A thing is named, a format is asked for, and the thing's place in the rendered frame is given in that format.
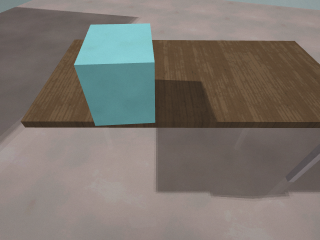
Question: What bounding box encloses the table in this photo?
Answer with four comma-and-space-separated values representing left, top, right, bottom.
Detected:
21, 39, 320, 182

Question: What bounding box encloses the carton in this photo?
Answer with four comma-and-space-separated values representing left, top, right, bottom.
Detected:
74, 23, 155, 126

